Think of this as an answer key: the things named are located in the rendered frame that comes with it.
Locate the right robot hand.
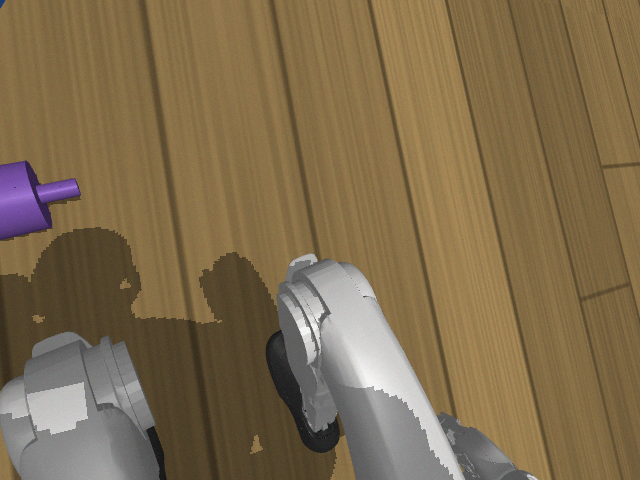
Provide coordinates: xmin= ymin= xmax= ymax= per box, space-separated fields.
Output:
xmin=436 ymin=412 xmax=518 ymax=480

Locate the right robot foot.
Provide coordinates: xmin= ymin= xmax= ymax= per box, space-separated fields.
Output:
xmin=266 ymin=330 xmax=340 ymax=453

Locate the left robot foot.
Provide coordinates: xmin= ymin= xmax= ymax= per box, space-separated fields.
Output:
xmin=146 ymin=426 xmax=167 ymax=480

